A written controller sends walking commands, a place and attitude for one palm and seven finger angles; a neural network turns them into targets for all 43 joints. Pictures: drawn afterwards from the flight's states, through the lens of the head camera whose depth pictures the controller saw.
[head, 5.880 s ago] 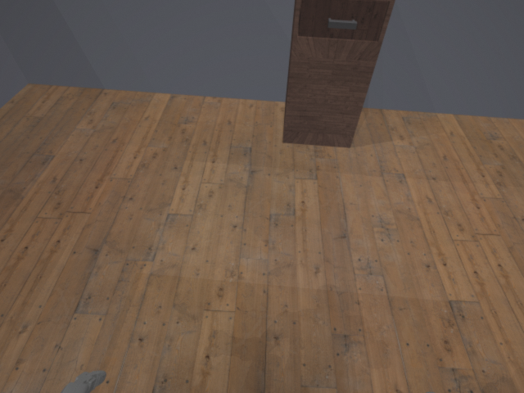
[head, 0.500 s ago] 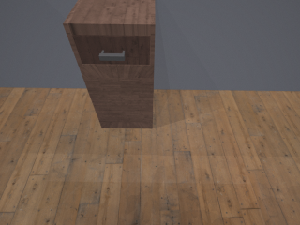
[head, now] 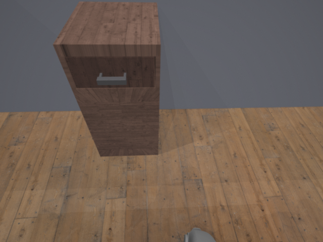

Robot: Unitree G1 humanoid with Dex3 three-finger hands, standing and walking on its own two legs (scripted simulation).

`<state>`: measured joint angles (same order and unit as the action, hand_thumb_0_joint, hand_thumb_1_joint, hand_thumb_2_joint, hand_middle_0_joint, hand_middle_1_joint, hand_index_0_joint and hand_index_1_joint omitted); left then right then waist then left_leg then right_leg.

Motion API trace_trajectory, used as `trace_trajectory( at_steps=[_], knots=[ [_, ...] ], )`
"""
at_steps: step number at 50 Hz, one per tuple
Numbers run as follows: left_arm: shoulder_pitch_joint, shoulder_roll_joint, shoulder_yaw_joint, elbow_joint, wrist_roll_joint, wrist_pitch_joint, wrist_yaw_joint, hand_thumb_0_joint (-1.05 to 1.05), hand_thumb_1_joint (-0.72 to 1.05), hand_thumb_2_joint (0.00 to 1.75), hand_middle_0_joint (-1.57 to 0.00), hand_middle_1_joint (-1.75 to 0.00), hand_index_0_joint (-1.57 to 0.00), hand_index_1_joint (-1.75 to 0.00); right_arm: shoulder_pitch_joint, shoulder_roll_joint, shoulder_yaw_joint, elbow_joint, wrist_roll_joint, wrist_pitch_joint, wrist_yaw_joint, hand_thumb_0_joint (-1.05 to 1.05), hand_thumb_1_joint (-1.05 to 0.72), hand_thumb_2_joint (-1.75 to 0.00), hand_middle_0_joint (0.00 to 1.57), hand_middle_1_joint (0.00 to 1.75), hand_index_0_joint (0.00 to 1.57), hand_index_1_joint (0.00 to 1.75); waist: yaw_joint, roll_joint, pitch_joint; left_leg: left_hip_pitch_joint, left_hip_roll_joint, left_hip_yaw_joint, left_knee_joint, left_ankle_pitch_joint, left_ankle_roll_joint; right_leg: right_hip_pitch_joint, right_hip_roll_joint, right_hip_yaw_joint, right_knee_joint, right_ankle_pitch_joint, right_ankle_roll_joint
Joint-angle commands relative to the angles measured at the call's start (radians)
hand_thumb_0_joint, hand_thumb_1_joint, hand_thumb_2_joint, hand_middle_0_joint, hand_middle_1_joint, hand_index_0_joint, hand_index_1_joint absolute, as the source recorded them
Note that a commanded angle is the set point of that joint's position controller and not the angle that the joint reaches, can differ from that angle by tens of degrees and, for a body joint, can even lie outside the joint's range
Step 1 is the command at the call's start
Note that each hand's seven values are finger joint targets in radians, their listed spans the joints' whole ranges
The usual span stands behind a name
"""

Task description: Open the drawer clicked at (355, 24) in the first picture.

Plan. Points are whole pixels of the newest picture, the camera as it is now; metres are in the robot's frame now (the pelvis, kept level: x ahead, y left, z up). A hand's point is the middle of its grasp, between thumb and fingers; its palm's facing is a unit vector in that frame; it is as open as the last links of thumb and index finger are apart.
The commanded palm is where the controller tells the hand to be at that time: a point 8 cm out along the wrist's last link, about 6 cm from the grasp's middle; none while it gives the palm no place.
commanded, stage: take the last steps up to it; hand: left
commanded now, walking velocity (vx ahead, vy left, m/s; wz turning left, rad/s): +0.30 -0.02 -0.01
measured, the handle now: (112, 77) +0.75 +0.22 -0.05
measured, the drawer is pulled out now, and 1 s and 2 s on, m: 0.00 0.00 0.00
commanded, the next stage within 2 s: come to a stop and stand still in 0.50 s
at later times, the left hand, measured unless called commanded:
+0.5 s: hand out of the picture +0.14 +0.14 -0.16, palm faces +0.10 -0.98 -0.19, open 7.3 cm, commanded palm none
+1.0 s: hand (109, 192) +0.30 +0.17 -0.17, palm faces +0.05 -0.97 -0.25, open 7.3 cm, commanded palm none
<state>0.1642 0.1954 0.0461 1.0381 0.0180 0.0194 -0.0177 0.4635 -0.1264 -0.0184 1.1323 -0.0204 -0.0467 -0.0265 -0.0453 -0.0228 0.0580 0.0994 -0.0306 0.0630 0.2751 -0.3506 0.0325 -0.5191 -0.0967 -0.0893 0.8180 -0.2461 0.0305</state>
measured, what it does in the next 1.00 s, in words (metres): walks ahead: right foot, then left foot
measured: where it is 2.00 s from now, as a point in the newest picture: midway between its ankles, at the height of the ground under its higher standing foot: outside the picture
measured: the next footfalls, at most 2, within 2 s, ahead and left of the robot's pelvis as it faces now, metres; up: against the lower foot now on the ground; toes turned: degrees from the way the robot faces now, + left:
right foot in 0.10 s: +0.18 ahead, -0.13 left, +0.00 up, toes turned -8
left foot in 0.60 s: +0.30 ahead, +0.10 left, +0.00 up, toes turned +8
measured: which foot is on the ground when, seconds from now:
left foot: down 0.00-0.12, up 0.14-0.58, down 0.60-1.00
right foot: up 0.00-0.08, down 0.10-0.62, up 0.64-1.00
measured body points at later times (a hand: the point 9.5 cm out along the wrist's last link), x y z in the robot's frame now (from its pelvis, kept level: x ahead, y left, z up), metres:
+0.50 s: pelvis +0.17 -0.04 +0.01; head +0.17 -0.04 +0.46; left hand +0.14 +0.19 -0.15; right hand +0.24 -0.27 -0.14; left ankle +0.24 +0.11 -0.70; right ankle +0.14 -0.12 -0.74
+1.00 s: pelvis +0.24 -0.04 +0.00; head +0.27 -0.02 +0.45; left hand +0.29 +0.22 -0.15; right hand +0.29 -0.28 -0.14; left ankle +0.26 +0.10 -0.74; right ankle +0.22 -0.17 -0.68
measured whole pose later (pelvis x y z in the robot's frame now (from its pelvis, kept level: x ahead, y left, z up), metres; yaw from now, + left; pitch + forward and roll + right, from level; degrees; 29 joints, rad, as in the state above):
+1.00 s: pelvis +0.24 -0.04 +0.00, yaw -1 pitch +0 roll +0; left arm 0.18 0.24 0.08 1.00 0.02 0.06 0.03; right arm 0.15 -0.16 -0.05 1.04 -0.02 0.03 -0.04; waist 0.00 -0.03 0.09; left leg -0.23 0.09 0.13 0.46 -0.20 -0.02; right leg -0.43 -0.05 -0.01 0.97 -0.41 0.04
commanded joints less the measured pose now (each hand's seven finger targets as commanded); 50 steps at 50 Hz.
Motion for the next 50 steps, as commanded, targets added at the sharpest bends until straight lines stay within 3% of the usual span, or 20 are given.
trace_trajectory(
  at_steps=[1,3,4,5,6,8,10,14,20,25,28,29,30,31,32,33,37,41,44,50],
  knots=[
    [-0.102,0.038,0.005,-0.103,-0.004,-0.048,-0.002,0.00,0.90,0.90,-0.20,-0.30,-0.20,-0.30,0.051,-0.171,-0.035,-0.011,-0.009,-0.017,-0.013,0.00,-0.90,-0.90,0.20,0.30,0.20,0.30,0.011,0.132,0.089,-0.086,0.306,-0.132,0.026,0.672,0.122,0.042,0.035,-0.022,-0.165,-0.032,-0.044],
    [0.085,0.058,0.015,-0.044,0.000,-0.063,0.002,0.00,0.90,0.90,-0.20,-0.30,-0.20,-0.30,0.039,-0.182,-0.036,-0.006,0.000,-0.017,-0.012,0.00,-0.90,-0.90,0.20,0.30,0.20,0.30,0.095,0.098,-0.010,-0.132,0.250,-0.069,0.236,0.812,0.081,0.308,0.093,-0.063,-0.281,0.058,-0.065],
    [0.228,0.108,0.031,0.000,0.006,-0.077,0.008,0.00,0.90,0.90,-0.20,-0.30,-0.20,-0.30,0.031,-0.171,-0.037,-0.011,0.010,-0.022,-0.006,0.00,-0.90,-0.90,0.20,0.30,0.20,0.30,0.156,0.047,-0.101,-0.272,0.214,-0.047,0.427,0.706,0.045,0.553,0.031,0.018,-0.312,0.124,-0.093],
    [0.363,0.208,0.060,0.034,0.013,-0.090,0.022,0.00,0.90,0.90,-0.20,-0.30,-0.20,-0.30,0.067,-0.118,-0.032,-0.034,0.021,-0.027,0.004,0.00,-0.90,-0.90,0.20,0.30,0.20,0.30,0.190,-0.179,-0.241,-0.511,0.077,0.031,0.734,0.242,-0.006,0.798,-0.241,0.367,-0.370,0.209,-0.197],
    [0.395,0.255,0.064,0.042,-0.010,-0.084,0.027,0.00,0.90,0.90,-0.20,-0.30,-0.20,-0.30,0.055,-0.119,-0.031,-0.061,0.023,-0.020,0.002,0.00,-0.90,-0.90,0.20,0.30,0.20,0.30,0.167,-0.213,-0.268,-0.605,0.019,-0.032,0.995,-0.220,-0.007,0.773,-0.389,0.587,-0.485,0.286,-0.274],
    [0.208,0.177,0.048,-0.001,-0.013,-0.078,0.032,0.00,0.90,0.90,-0.20,-0.30,-0.20,-0.30,-0.065,-0.110,-0.044,-0.064,0.017,-0.009,0.013,0.00,-0.90,-0.90,0.20,0.30,0.20,0.30,0.138,-0.063,-0.055,-0.645,0.120,-0.087,1.059,-0.090,0.010,0.467,-0.320,0.480,-0.590,-0.043,-0.249],
    [0.097,0.094,0.021,-0.022,-0.009,-0.081,0.036,0.00,0.90,0.90,-0.20,-0.30,-0.20,-0.30,-0.067,-0.066,-0.038,-0.066,0.003,0.014,0.017,0.00,-0.90,-0.90,0.20,0.30,0.20,0.30,0.057,0.010,0.048,-0.604,0.162,-0.090,0.996,0.011,-0.003,0.242,-0.257,0.318,-0.634,-0.078,-0.197],
    [0.110,0.044,0.004,-0.004,-0.002,-0.096,0.036,0.00,0.90,0.90,-0.20,-0.30,-0.20,-0.30,-0.007,-0.037,-0.036,-0.046,-0.008,0.042,0.026,0.00,-0.90,-0.90,0.20,0.30,0.20,0.30,0.007,-0.076,0.024,-0.556,0.163,-0.035,0.832,0.096,-0.048,0.195,-0.162,0.118,-0.654,0.077,-0.154],
    [0.180,0.069,0.011,0.020,0.002,-0.104,0.032,0.00,0.90,0.90,-0.20,-0.30,-0.20,-0.30,-0.185,-0.059,-0.037,-0.113,-0.005,0.034,0.041,0.00,-0.90,-0.90,0.20,0.30,0.20,0.30,0.045,-0.070,0.024,-0.612,0.164,-0.006,0.566,0.142,-0.065,0.322,-0.166,0.123,-0.648,0.166,-0.193],
    [0.240,0.092,0.013,0.052,0.006,-0.096,0.035,0.00,0.90,0.90,-0.20,-0.30,-0.20,-0.30,-0.298,-0.066,-0.030,-0.147,0.001,0.015,0.045,0.00,-0.90,-0.90,0.20,0.30,0.20,0.30,0.082,-0.079,0.033,-0.530,0.126,0.025,0.391,0.110,-0.053,0.375,-0.189,0.127,-0.583,0.267,-0.185],
    [0.233,0.087,0.015,0.059,0.002,-0.083,0.037,0.00,0.90,0.90,-0.20,-0.30,-0.20,-0.30,-0.231,-0.081,-0.027,-0.120,-0.001,0.002,0.038,0.00,-0.90,-0.90,0.20,0.30,0.20,0.30,0.043,-0.063,0.002,-0.337,0.087,0.057,0.223,0.174,-0.035,0.338,-0.142,0.083,-0.471,0.254,-0.149],
    [0.239,0.066,0.010,0.059,-0.001,-0.079,0.038,0.00,0.90,0.90,-0.20,-0.30,-0.20,-0.30,-0.150,-0.114,-0.032,-0.094,-0.003,-0.008,0.030,0.00,-0.90,-0.90,0.20,0.30,0.20,0.30,0.011,0.017,-0.049,-0.193,0.100,0.027,0.150,0.234,-0.024,0.300,-0.094,0.051,-0.324,0.268,-0.122],
    [0.263,0.026,0.003,0.048,-0.008,-0.079,0.035,0.00,0.90,0.90,-0.20,-0.30,-0.20,-0.30,-0.046,-0.193,-0.048,-0.071,-0.012,-0.019,0.019,0.00,-0.90,-0.90,0.20,0.30,0.20,0.30,-0.016,0.193,-0.143,-0.012,0.272,-0.156,0.139,0.456,0.042,0.172,0.000,-0.026,-0.105,0.095,-0.072],
    [0.265,-0.007,-0.013,0.040,-0.012,-0.076,0.036,0.00,0.90,0.90,-0.20,-0.30,-0.20,-0.30,-0.006,-0.242,-0.052,-0.062,-0.002,-0.007,0.009,0.00,-0.90,-0.90,0.20,0.30,0.20,0.30,-0.009,0.322,-0.168,0.031,0.440,-0.319,0.084,0.718,0.134,0.056,0.066,-0.044,0.097,-0.343,-0.037],
    [0.262,-0.005,-0.014,0.044,-0.009,-0.067,0.048,0.00,0.90,0.90,-0.20,-0.30,-0.20,-0.30,-0.062,-0.214,-0.035,-0.072,0.001,0.007,0.000,0.00,-0.90,-0.90,0.20,0.30,0.20,0.30,0.017,0.216,-0.137,-0.072,0.448,-0.271,0.076,0.787,0.165,0.091,0.033,0.035,0.124,-0.387,-0.041],
    [0.251,-0.021,-0.019,0.069,-0.008,-0.052,0.056,0.00,0.90,0.90,-0.20,-0.30,-0.20,-0.30,-0.141,-0.161,-0.017,-0.077,0.001,0.004,-0.014,0.00,-0.90,-0.90,0.20,0.30,0.20,0.30,0.036,0.210,-0.108,-0.156,0.405,-0.214,0.061,0.897,0.140,0.140,0.004,0.073,0.098,-0.337,-0.024],
    [0.253,0.013,-0.008,0.080,-0.006,-0.011,0.057,0.00,0.90,0.90,-0.20,-0.30,-0.20,-0.30,-0.214,-0.164,-0.023,-0.083,0.010,0.024,-0.036,0.00,-0.90,-0.90,0.20,0.30,0.20,0.30,0.049,0.130,-0.074,-0.160,0.385,-0.123,0.076,1.097,0.119,0.155,0.006,0.075,0.066,-0.223,0.006],
    [0.199,0.047,0.025,0.015,0.006,0.033,0.053,0.00,0.90,0.90,-0.20,-0.30,-0.20,-0.30,-0.199,-0.205,-0.057,-0.104,0.008,0.049,-0.046,0.00,-0.90,-0.90,0.20,0.30,0.20,0.30,0.037,0.085,-0.086,-0.190,0.423,-0.114,0.079,1.016,0.152,0.065,0.037,0.107,0.276,-0.210,0.008],
    [0.178,0.044,0.037,-0.022,0.001,0.048,0.047,0.00,0.90,0.90,-0.20,-0.30,-0.20,-0.30,-0.269,-0.204,-0.061,-0.131,0.002,0.054,-0.039,0.00,-0.90,-0.90,0.20,0.30,0.20,0.30,0.060,0.154,-0.093,-0.228,0.381,-0.065,0.080,0.869,0.137,0.042,0.048,0.125,0.318,-0.155,0.015],
    [0.102,0.036,0.023,-0.081,-0.004,0.026,0.043,0.00,0.90,0.90,-0.20,-0.30,-0.20,-0.30,-0.288,-0.212,-0.074,-0.146,-0.011,0.066,-0.011,0.00,-0.90,-0.90,0.20,0.30,0.20,0.30,0.043,0.313,-0.086,-0.259,0.324,-0.060,0.107,0.602,0.107,0.172,0.049,0.044,-0.041,-0.176,-0.003]
  ],
)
